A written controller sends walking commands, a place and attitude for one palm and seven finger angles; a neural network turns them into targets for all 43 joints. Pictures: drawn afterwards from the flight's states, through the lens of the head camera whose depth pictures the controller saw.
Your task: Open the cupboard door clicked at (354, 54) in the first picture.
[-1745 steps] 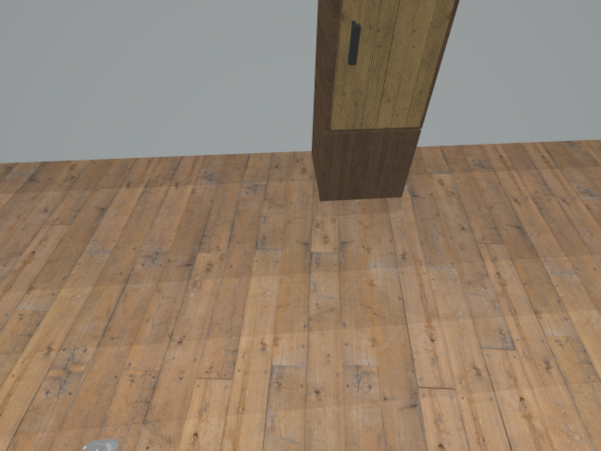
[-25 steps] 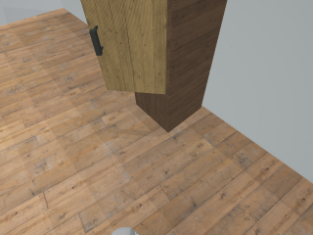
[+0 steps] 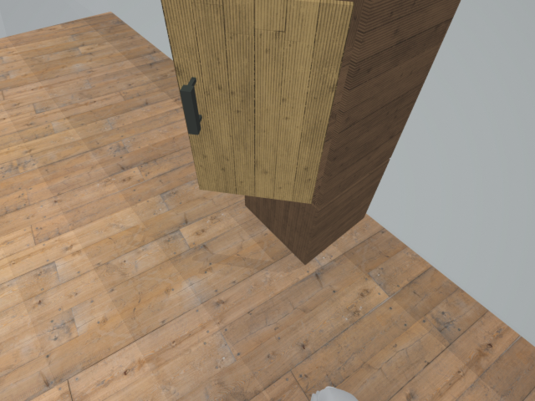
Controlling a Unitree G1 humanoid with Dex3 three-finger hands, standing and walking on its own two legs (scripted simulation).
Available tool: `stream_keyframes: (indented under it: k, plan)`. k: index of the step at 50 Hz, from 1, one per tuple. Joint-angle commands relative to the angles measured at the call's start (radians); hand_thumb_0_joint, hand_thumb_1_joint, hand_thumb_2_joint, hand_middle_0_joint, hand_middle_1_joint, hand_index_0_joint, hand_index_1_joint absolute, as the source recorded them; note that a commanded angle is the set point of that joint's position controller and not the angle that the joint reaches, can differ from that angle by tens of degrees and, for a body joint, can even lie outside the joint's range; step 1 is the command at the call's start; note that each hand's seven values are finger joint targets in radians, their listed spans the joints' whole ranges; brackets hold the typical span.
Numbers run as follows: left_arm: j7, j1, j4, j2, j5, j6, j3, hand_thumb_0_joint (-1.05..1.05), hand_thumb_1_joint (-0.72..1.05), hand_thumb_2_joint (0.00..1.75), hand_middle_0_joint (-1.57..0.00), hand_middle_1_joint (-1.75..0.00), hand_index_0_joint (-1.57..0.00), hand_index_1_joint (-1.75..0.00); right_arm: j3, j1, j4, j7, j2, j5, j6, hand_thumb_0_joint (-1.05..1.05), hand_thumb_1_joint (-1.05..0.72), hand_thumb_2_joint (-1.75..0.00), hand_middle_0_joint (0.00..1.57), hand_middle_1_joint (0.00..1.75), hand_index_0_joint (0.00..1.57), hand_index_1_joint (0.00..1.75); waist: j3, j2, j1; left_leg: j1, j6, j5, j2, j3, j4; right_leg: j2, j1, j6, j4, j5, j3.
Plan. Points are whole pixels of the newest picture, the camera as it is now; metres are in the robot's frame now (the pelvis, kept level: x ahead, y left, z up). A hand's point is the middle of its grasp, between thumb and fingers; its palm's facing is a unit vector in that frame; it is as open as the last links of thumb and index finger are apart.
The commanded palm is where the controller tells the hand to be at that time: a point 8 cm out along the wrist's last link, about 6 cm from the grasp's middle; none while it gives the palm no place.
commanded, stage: take the last steps up to it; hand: left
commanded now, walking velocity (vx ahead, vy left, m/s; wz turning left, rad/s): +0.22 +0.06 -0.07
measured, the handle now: (193, 105) +0.73 +0.25 +0.00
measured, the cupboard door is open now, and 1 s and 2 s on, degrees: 42 42 42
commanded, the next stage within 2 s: come to a stop and stand still in 0.12 s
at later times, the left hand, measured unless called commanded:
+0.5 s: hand (169, 355) +0.22 +0.20 -0.18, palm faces +0.01 -0.98 -0.21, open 7.3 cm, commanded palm none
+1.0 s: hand (176, 389) +0.16 +0.17 -0.18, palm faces -0.02 -0.98 -0.21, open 7.4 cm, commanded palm none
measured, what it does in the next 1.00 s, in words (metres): walks ahead: right foot, then left foot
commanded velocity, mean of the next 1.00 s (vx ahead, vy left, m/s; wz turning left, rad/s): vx -0.08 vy -0.02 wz -0.01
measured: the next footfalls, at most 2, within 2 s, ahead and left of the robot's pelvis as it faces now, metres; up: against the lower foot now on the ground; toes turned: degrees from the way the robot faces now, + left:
right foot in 0.20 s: +0.17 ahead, -0.11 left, +0.00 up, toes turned -8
left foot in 0.50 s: +0.19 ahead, +0.11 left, +0.00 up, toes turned -1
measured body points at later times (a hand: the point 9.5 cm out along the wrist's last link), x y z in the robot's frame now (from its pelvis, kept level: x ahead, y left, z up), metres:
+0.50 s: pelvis +0.15 +0.01 -0.01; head +0.18 +0.02 +0.44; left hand +0.22 +0.25 -0.17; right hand +0.17 -0.22 -0.16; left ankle +0.20 +0.13 -0.74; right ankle +0.13 -0.11 -0.74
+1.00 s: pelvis +0.13 -0.01 -0.01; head +0.14 -0.02 +0.44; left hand +0.16 +0.22 -0.16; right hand +0.16 -0.26 -0.16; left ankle +0.16 +0.12 -0.74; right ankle +0.08 -0.13 -0.74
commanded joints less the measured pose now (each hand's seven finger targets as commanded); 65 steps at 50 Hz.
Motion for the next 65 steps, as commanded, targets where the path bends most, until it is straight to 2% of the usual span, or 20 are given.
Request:
stream_keyframes:
  k: [1,8,9,11,13,16,21,23,25,27,34,41,43,44,49,54,59,60,61,65]
  plan:
    - [-0.003,-0.031,-0.074,0.025,0.004,-0.01,0.0,0.0,0.9,0.9,-0.2,-0.3,-0.2,-0.3,-0.021,0.121,0.0,0.005,-0.116,0.0,-0.009,0.0,-0.9,-0.9,0.2,0.3,0.2,0.3,0.012,0.083,-0.023,0.049,0.123,0.154,0.293,-0.188,-0.217,-0.018,0.009,0.001,-0.212,0.045,0.022]
    - [0.002,-0.006,-0.077,0.049,0.005,-0.023,0.003,0.0,0.9,0.9,-0.2,-0.3,-0.2,-0.3,-0.01,0.151,0.047,0.002,-0.116,0.002,0.005,0.0,-0.9,-0.9,0.2,0.3,0.2,0.3,-0.005,0.075,0.01,0.029,0.047,0.279,0.218,-0.11,0.013,0.068,0.317,-0.03,-0.531,0.124,-0.043]
    - [0.006,0.084,-0.051,0.094,0.005,-0.032,0.014,0.0,0.9,0.9,-0.2,-0.3,-0.2,-0.3,-0.007,0.144,0.048,0.003,-0.101,0.011,0.003,0.0,-0.9,-0.9,0.2,0.3,0.2,0.3,-0.039,0.021,0.05,-0.077,0.007,0.234,0.165,-0.075,0.158,0.026,0.504,-0.056,-0.573,0.198,0.032]
    - [0.021,0.267,-0.008,0.238,-0.008,-0.042,0.042,0.0,0.9,0.9,-0.2,-0.3,-0.2,-0.3,-0.008,0.132,0.005,0.01,-0.081,0.02,0.004,0.0,-0.9,-0.9,0.2,0.3,0.2,0.3,-0.104,-0.229,0.094,-0.4,-0.081,-0.432,0.005,-0.028,0.645,-0.38,0.735,-0.282,-0.753,0.492,0.517]
    - [0.043,0.127,-0.034,0.163,-0.011,-0.046,0.019,0.0,0.9,0.9,-0.2,-0.3,-0.2,-0.3,-0.008,0.055,0.004,-0.004,-0.071,0.025,0.023,0.0,-0.9,-0.9,0.2,0.3,0.2,0.3,-0.063,-0.123,0.038,-0.392,-0.096,-0.352,0.083,-0.189,0.707,-0.32,0.578,-0.266,-0.713,0.81,0.356]
    - [0.052,-0.021,-0.07,0.123,-0.007,-0.033,0.002,0.0,0.9,0.9,-0.2,-0.3,-0.2,-0.3,0.004,0.112,0.047,-0.002,-0.015,0.031,0.068,0.0,-0.9,-0.9,0.2,0.3,0.2,0.3,-0.079,-0.1,-0.038,-0.189,-0.116,-0.253,0.078,-0.155,0.51,-0.199,0.391,-0.185,-0.712,0.872,0.106]
    - [0.056,-0.03,-0.064,0.157,-0.006,0.001,0.023,0.0,0.9,0.9,-0.2,-0.3,-0.2,-0.3,-0.016,0.103,0.034,-0.001,-0.031,0.023,0.1,0.0,-0.9,-0.9,0.2,0.3,0.2,0.3,-0.06,-0.103,-0.041,-0.123,-0.125,-0.094,0.034,-0.1,0.29,-0.147,0.362,-0.141,-0.641,0.716,0.074]
    - [0.054,-0.037,-0.067,0.16,-0.01,0.013,0.024,0.0,0.9,0.9,-0.2,-0.3,-0.2,-0.3,-0.025,0.116,0.03,0.0,-0.059,0.018,0.096,0.0,-0.9,-0.9,0.2,0.3,0.2,0.3,-0.062,-0.072,-0.054,-0.035,-0.112,0.102,0.056,-0.109,0.125,-0.122,0.318,-0.094,-0.557,0.581,0.066]
    - [0.055,0.026,-0.084,0.082,-0.017,0.031,0.007,0.0,0.9,0.9,-0.2,-0.3,-0.2,-0.3,-0.044,0.12,-0.002,-0.006,-0.17,0.008,0.08,0.0,-0.9,-0.9,0.2,0.3,0.2,0.3,-0.115,0.211,-0.039,0.053,0.04,0.67,0.339,-0.396,0.053,0.04,0.191,0.015,-0.365,0.008,-0.021]
    - [0.06,-0.001,-0.101,0.076,-0.019,0.052,0.004,0.0,0.9,0.9,-0.2,-0.3,-0.2,-0.3,-0.049,0.1,-0.021,-0.026,-0.215,-0.001,0.077,0.0,-0.9,-0.9,0.2,0.3,0.2,0.3,-0.108,0.275,-0.062,-0.041,0.158,0.69,0.426,-0.47,-0.017,0.111,0.157,0.014,-0.003,-0.383,0.081]
    - [0.035,0.016,-0.092,0.092,-0.01,0.066,0.019,0.0,0.9,0.9,-0.2,-0.3,-0.2,-0.3,-0.047,-0.025,-0.069,-0.035,-0.194,0.0,0.076,0.0,-0.9,-0.9,0.2,0.3,0.2,0.3,-0.114,0.181,-0.043,0.002,0.119,0.325,0.348,-0.351,-0.037,0.09,0.093,0.033,-0.011,-0.219,0.109]
    - [0.026,0.122,-0.062,0.092,-0.006,0.042,0.005,0.0,0.9,0.9,-0.2,-0.3,-0.2,-0.3,-0.058,-0.04,-0.06,-0.012,-0.203,0.011,0.084,0.0,-0.9,-0.9,0.2,0.3,0.2,0.3,-0.106,0.141,-0.013,-0.111,0.023,0.026,0.245,-0.279,0.011,0.094,0.403,0.003,-0.643,0.012,0.035]
    - [0.034,0.07,-0.078,0.202,0.004,0.029,0.013,0.0,0.9,0.9,-0.2,-0.3,-0.2,-0.3,-0.038,-0.059,-0.085,0.003,-0.104,0.023,0.095,0.0,-0.9,-0.9,0.2,0.3,0.2,0.3,-0.007,-0.18,-0.037,-0.204,-0.096,-0.206,0.056,-0.127,0.191,-0.164,0.286,-0.11,-0.87,-0.1,0.338]
    - [0.033,0.009,-0.102,0.217,0.004,0.029,0.005,0.0,0.9,0.9,-0.2,-0.3,-0.2,-0.3,-0.031,-0.088,-0.094,0.014,-0.099,0.018,0.099,0.0,-0.9,-0.9,0.2,0.3,0.2,0.3,0.003,-0.119,-0.035,-0.121,-0.093,-0.237,0.036,-0.149,0.287,-0.2,0.153,-0.145,-0.888,-0.148,0.341]
    - [0.04,-0.027,-0.05,0.131,-0.011,-0.002,-0.019,0.0,0.9,0.9,-0.2,-0.3,-0.2,-0.3,-0.02,0.007,-0.001,0.001,-0.086,0.018,0.082,0.0,-0.9,-0.9,0.2,0.3,0.2,0.3,-0.007,-0.117,-0.07,-0.014,-0.085,0.039,0.058,-0.177,0.135,-0.065,0.252,-0.086,-0.685,0.326,0.182]
    - [0.041,0.039,0.003,0.105,-0.021,0.01,-0.022,0.0,0.9,0.9,-0.2,-0.3,-0.2,-0.3,-0.006,0.01,0.059,-0.016,-0.114,0.015,0.057,0.0,-0.9,-0.9,0.2,0.3,0.2,0.3,-0.025,0.114,-0.025,-0.006,-0.055,0.211,0.139,-0.245,0.038,0.013,0.352,-0.023,-0.681,0.192,0.142]
    - [0.039,0.037,0.033,0.098,-0.022,0.007,-0.026,0.0,0.9,0.9,-0.2,-0.3,-0.2,-0.3,0.001,0.044,0.087,-0.018,-0.098,0.015,0.06,0.0,-0.9,-0.9,0.2,0.3,0.2,0.3,-0.005,0.04,-0.03,-0.008,-0.071,0.11,0.121,-0.225,0.011,0.01,0.364,-0.031,-0.739,0.127,0.149]
    - [0.047,0.034,-0.065,0.285,0.002,-0.018,-0.031,0.0,0.9,0.9,-0.2,-0.3,-0.2,-0.3,-0.009,-0.009,-0.043,-0.004,-0.233,0.013,0.047,0.0,-0.9,-0.9,0.2,0.3,0.2,0.3,0.104,0.053,-0.044,-0.019,-0.057,0.14,0.104,-0.247,0.058,0.022,0.28,-0.041,-0.719,0.165,0.146]
    - [0.05,0.021,-0.072,0.229,-0.004,-0.028,-0.002,0.0,0.9,0.9,-0.2,-0.3,-0.2,-0.3,-0.027,-0.003,-0.065,-0.011,-0.228,0.004,0.022,0.0,-0.9,-0.9,0.2,0.3,0.2,0.3,-0.083,0.184,-0.037,0.004,-0.044,0.182,0.122,-0.233,0.115,-0.012,0.315,-0.044,-0.64,0.179,0.165]
    - [0.053,0.088,-0.094,0.153,-0.006,-0.018,-0.016,0.0,0.9,0.9,-0.2,-0.3,-0.2,-0.3,-0.004,0.065,-0.09,-0.014,-0.109,0.002,0.036,0.0,-0.9,-0.9,0.2,0.3,0.2,0.3,-0.142,-0.107,-0.036,-0.091,-0.046,0.127,0.074,-0.179,0.191,-0.044,0.428,-0.067,-0.615,0.512,0.189]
